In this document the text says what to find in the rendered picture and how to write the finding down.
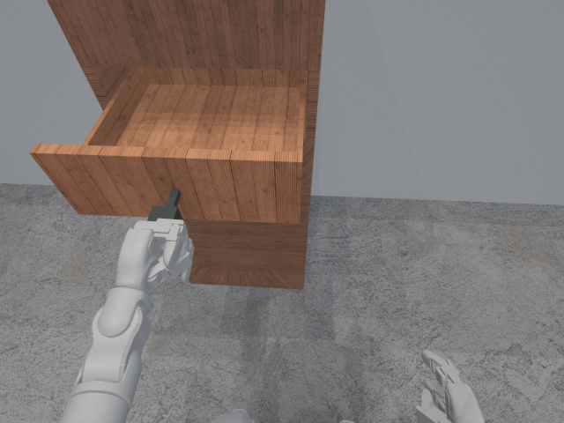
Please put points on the left robot forearm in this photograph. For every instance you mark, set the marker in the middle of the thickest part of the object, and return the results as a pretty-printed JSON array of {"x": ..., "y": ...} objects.
[{"x": 105, "y": 387}]

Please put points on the drawer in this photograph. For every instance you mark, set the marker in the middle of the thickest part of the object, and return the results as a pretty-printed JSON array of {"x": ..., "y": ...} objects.
[{"x": 231, "y": 140}]

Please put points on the robot left hand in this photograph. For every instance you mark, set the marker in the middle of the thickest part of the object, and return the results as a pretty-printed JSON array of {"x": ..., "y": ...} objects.
[{"x": 165, "y": 241}]

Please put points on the handle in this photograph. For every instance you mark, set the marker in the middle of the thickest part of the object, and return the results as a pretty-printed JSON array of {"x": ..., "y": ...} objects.
[{"x": 170, "y": 211}]

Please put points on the cabinet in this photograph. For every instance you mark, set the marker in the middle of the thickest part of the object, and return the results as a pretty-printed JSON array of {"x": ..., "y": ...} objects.
[{"x": 109, "y": 37}]

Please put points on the robot right hand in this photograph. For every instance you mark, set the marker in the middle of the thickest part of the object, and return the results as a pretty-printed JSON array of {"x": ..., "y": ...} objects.
[{"x": 456, "y": 404}]

